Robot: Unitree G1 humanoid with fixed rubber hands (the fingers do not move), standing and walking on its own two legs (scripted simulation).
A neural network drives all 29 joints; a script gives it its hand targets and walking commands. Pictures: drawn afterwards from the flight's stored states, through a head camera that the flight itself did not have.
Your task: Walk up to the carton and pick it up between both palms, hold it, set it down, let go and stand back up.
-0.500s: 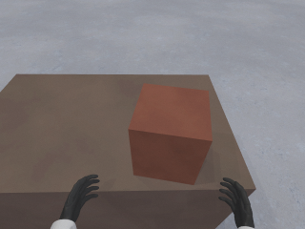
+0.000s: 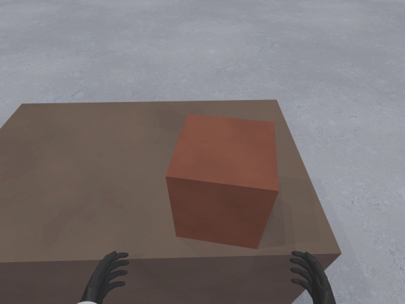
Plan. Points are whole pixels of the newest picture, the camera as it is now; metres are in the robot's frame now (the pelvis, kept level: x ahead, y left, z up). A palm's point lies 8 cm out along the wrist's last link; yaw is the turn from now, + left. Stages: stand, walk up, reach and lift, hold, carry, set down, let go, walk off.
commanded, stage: set down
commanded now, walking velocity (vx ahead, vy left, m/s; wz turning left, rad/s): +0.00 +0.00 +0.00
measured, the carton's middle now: (222, 182) +0.40 -0.02 -0.01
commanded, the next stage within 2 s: let go in 0.54 s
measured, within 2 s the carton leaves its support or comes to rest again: neither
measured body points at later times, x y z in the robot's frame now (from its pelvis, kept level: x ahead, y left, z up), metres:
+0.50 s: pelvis +0.01 -0.01 +0.00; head +0.00 -0.01 +0.45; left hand +0.18 +0.22 -0.08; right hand +0.17 -0.24 -0.08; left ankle -0.02 +0.13 -0.75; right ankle -0.02 -0.12 -0.75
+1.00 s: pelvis -0.01 -0.01 +0.00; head -0.01 -0.01 +0.45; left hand +0.17 +0.22 -0.08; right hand +0.16 -0.24 -0.08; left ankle -0.02 +0.13 -0.75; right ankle -0.02 -0.12 -0.75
